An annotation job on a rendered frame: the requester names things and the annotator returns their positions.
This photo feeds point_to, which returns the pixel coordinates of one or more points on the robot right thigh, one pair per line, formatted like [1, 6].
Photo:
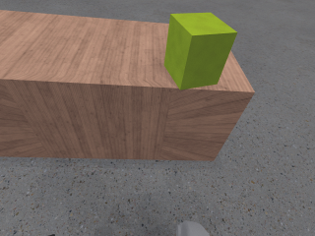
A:
[190, 228]

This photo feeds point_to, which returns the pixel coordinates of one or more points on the carton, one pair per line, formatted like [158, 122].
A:
[197, 47]

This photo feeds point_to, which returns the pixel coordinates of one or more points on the pedestal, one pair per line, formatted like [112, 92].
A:
[97, 88]

